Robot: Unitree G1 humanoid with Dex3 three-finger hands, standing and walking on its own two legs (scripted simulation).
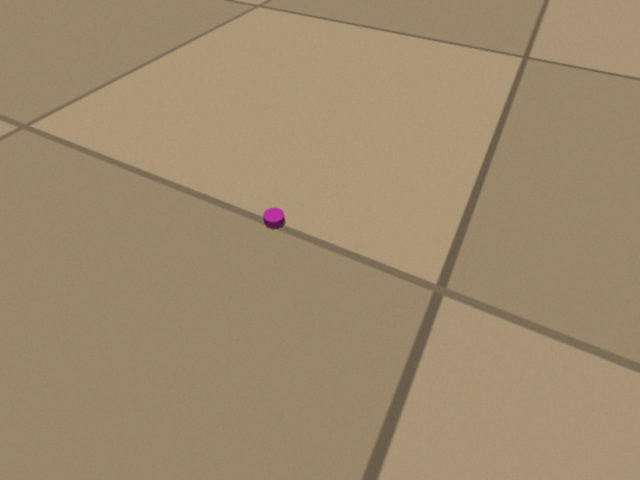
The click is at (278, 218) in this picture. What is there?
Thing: low tin
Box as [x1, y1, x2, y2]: [263, 208, 283, 227]
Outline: 267,209 263,214 265,224 270,227 276,227 282,224 283,212 278,208
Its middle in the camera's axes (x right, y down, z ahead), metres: -0.20 -0.09 +1.77
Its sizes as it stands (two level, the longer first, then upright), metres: 0.094 0.094 0.037
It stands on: the floor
